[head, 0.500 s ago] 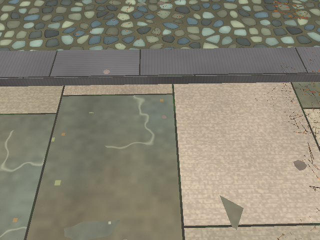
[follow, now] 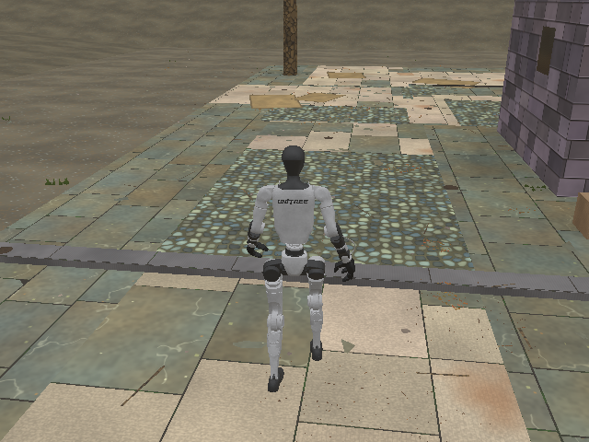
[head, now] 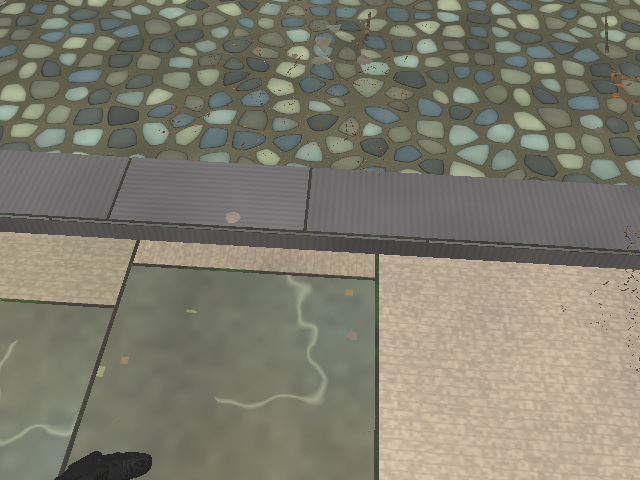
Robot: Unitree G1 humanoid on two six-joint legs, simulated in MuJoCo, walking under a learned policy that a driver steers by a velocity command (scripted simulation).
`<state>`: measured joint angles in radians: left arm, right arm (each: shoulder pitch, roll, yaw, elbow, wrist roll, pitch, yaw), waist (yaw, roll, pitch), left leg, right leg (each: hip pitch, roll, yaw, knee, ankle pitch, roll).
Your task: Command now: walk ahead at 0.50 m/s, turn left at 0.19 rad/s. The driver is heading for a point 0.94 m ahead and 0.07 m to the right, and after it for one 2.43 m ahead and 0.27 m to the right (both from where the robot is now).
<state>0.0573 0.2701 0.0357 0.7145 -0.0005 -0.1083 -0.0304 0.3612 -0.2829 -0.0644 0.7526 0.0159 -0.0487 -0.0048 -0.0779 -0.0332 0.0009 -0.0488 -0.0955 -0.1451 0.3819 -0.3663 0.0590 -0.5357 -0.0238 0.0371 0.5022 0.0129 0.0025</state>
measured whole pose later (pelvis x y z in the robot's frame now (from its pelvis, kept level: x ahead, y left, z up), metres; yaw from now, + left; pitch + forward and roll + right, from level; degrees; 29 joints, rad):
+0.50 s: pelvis +0.27 -0.01 +0.00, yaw +2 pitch +3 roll -1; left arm 0.39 0.28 0.05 0.87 -0.02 -0.06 -0.01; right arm 0.05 -0.25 -0.04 0.66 0.02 -0.07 0.03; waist 0.10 0.04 0.02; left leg -0.59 0.06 -0.02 0.54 0.01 0.02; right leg 0.03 0.04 -0.01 0.25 -0.32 -0.03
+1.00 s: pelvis +0.54 +0.02 +0.01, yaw +1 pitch +2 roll +2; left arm 0.06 0.27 0.03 0.76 -0.01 -0.07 -0.03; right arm 0.37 -0.28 -0.06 0.85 0.02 -0.07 0.01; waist -0.08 -0.04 0.01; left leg 0.01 -0.06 0.04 0.22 -0.27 0.04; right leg -0.62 -0.09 0.03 0.58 0.05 0.00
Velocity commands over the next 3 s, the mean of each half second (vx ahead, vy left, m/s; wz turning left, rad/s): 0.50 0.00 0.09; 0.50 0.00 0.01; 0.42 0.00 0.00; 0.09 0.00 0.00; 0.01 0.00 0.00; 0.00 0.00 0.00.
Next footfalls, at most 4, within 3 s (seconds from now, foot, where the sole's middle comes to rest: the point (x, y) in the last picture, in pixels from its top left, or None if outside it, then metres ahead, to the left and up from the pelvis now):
0.04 right None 0.19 -0.12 -0.77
0.56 left None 0.48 0.12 -0.77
1.10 right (350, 350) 0.77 -0.11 -0.77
1.56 left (253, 283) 0.98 0.11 -0.77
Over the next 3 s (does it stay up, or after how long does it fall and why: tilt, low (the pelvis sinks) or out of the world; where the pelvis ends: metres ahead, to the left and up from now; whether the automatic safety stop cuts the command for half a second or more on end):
stays up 0.91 -0.04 0.01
